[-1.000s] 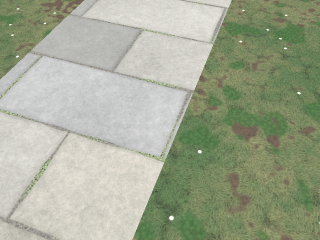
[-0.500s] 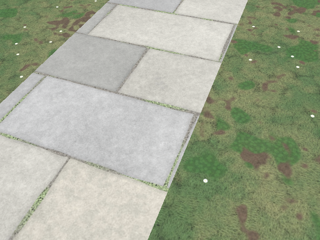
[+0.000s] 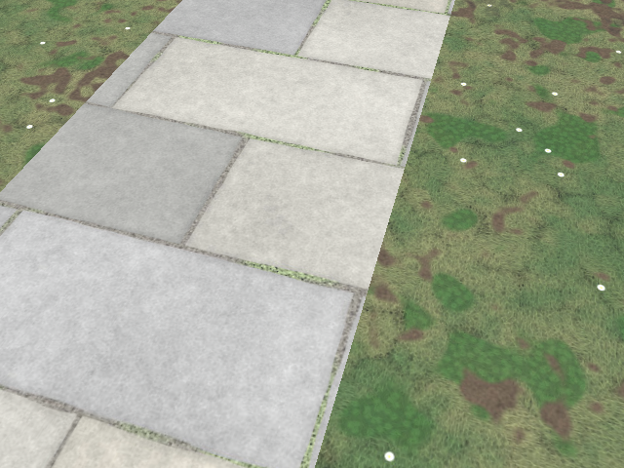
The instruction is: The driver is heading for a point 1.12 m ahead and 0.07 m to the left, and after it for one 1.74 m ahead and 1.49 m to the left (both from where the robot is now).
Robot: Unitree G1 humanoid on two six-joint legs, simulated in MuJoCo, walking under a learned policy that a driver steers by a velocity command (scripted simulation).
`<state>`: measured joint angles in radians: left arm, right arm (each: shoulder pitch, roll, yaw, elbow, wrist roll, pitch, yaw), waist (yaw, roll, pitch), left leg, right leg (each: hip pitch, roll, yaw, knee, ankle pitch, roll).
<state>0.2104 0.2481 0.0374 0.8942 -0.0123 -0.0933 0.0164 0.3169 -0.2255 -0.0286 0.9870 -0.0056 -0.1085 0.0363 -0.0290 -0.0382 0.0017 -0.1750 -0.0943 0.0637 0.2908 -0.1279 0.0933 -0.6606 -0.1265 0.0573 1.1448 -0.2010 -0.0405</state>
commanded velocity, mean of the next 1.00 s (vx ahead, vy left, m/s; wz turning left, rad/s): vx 0.50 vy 0.00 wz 0.00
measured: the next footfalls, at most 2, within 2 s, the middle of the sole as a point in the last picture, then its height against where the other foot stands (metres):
right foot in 0.30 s outside the picture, level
left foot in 0.86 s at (283, 410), level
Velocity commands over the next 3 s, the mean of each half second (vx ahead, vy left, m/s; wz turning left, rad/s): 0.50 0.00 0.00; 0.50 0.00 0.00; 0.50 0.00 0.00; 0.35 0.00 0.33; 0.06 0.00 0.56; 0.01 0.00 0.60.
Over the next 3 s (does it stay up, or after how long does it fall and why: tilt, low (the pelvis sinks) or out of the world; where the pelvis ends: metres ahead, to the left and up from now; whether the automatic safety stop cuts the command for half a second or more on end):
stays up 1.11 -0.02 -0.01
